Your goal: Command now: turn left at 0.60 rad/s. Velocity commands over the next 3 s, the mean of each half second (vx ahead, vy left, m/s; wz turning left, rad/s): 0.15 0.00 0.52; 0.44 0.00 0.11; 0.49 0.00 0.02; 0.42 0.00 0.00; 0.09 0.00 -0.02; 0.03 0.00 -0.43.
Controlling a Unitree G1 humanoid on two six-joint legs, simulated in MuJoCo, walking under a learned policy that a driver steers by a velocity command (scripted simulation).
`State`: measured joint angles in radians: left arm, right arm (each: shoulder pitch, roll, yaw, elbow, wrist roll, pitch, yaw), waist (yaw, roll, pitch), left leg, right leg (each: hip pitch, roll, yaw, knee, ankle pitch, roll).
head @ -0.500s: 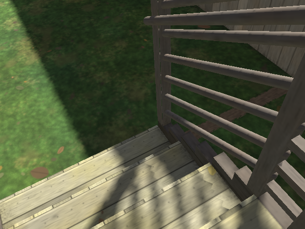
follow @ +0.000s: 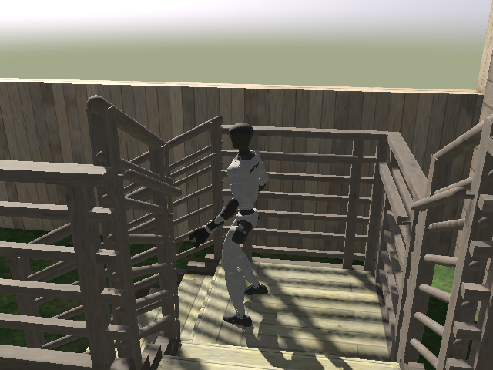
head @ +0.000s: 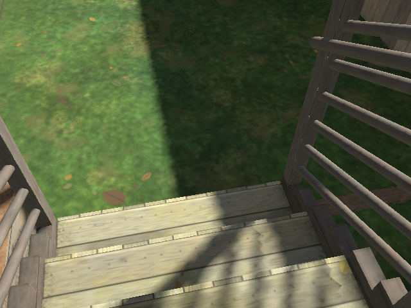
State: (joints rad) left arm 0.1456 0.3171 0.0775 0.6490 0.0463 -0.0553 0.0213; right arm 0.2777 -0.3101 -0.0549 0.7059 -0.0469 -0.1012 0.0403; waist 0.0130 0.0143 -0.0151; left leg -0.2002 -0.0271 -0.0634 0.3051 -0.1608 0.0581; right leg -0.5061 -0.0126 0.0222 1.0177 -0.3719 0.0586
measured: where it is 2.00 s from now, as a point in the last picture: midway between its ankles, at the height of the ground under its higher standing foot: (164, 262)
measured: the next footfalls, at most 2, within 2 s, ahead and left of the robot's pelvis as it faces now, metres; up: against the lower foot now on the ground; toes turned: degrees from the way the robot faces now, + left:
right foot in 0.26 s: +0.05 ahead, -0.15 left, +0.00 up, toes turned +12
left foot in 0.78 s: +0.21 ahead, +0.12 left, +0.00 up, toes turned +19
